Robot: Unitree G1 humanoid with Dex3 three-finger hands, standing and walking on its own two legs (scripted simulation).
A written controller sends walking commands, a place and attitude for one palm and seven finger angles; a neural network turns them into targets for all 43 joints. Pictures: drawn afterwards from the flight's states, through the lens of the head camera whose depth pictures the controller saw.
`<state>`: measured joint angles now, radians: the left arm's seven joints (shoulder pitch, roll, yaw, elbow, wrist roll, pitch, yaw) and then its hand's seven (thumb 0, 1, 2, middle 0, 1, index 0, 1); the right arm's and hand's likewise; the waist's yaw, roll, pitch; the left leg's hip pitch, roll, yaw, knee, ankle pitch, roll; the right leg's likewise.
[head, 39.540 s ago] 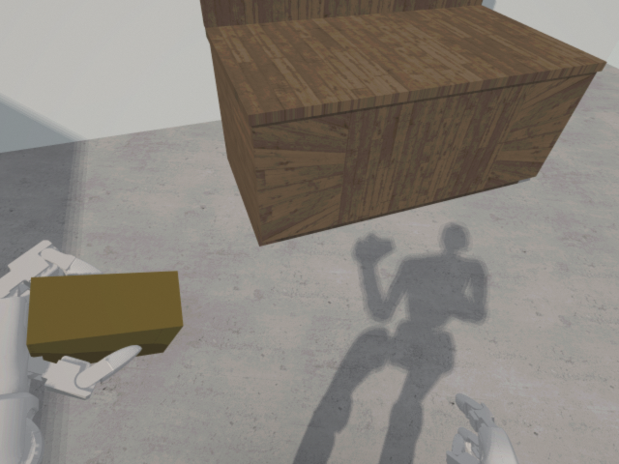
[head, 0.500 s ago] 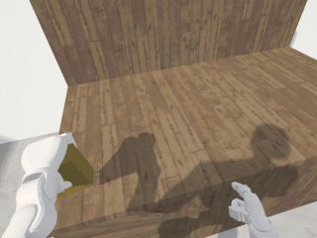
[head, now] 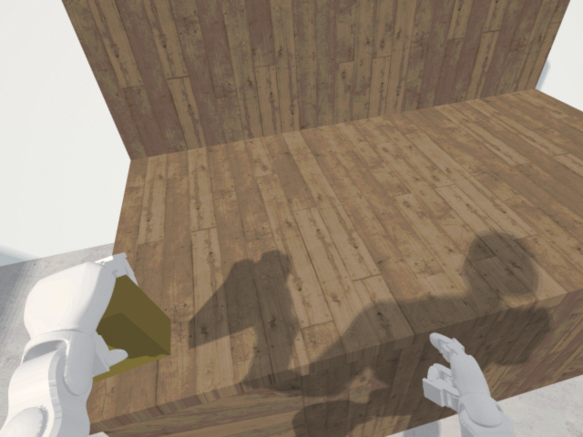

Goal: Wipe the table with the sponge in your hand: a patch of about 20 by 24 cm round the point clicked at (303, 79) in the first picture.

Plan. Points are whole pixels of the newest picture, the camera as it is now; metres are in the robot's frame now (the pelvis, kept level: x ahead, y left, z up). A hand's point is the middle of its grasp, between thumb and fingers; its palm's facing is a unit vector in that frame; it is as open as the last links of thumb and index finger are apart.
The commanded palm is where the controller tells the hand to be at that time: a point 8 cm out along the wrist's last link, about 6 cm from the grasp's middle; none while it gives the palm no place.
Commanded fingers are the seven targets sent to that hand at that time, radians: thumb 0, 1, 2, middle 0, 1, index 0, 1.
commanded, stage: bring the sponge back beside the body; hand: left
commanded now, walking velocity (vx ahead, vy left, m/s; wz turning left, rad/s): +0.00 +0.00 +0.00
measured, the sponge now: (118, 337) +0.19 +0.28 +0.07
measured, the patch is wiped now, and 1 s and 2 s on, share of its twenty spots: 1.00 1.00 1.00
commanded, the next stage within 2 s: step back with the hand held close in 0.42 s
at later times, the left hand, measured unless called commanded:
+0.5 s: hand (96, 324) +0.18 +0.28 +0.11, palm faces +0.13 -0.15 -0.98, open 9.8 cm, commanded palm +0.15 +0.28 +0.18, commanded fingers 0.00 0.10 1.30 -1.20 -1.60 -1.20 -1.60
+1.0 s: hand (85, 312) +0.18 +0.27 +0.15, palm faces +0.39 -0.83 -0.40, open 9.8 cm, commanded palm +0.12 +0.30 +0.17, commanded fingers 0.00 0.10 1.30 -1.20 -1.60 -1.20 -1.60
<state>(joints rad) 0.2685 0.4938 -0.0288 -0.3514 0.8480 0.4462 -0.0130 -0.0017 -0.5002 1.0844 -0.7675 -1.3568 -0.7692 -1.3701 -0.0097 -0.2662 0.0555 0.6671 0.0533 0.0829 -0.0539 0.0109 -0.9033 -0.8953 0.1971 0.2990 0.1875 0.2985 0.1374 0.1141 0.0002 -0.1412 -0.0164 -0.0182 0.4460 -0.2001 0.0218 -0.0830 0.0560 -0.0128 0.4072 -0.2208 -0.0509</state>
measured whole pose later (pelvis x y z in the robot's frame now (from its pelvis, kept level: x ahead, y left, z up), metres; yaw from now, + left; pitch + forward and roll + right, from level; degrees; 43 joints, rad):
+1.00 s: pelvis -0.03 +0.02 -0.02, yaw +2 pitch +1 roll -3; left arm 0.50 0.41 0.36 -0.54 -0.07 -0.07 0.12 -0.01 -0.50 1.08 -0.77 -1.36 -0.77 -1.37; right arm 0.27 -0.26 0.02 0.59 0.02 -0.01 -0.09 0.01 -0.90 -0.90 0.20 0.30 0.20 0.30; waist 0.00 0.02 -0.04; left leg -0.43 -0.04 -0.06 0.64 -0.23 0.04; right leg -0.34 0.05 -0.05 0.56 -0.24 -0.02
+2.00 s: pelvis -0.20 +0.04 -0.02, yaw -2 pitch +0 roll -2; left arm 0.40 0.45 0.42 -0.59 -0.06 -0.14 0.12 -0.01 -0.50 1.08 -0.77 -1.36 -0.77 -1.37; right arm 0.16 -0.18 0.01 0.59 0.01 -0.07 -0.04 0.01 -0.90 -0.89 0.20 0.30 0.20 0.30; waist -0.02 -0.10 0.02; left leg -0.43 -0.02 0.03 0.68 -0.26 0.08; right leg -0.52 0.05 0.09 0.99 -0.48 0.01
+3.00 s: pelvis -0.50 +0.04 -0.05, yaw +1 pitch +1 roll -2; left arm 0.43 0.42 0.37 -0.60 -0.05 -0.14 0.09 -0.01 -0.51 1.08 -0.77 -1.36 -0.77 -1.37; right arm 0.27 -0.22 0.01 0.62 0.05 -0.10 -0.04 0.01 -0.90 -0.89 0.20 0.30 0.20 0.30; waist -0.03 -0.05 -0.12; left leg -0.40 0.03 0.01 0.92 -0.57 0.03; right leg -0.59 -0.01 -0.10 0.87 -0.32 -0.05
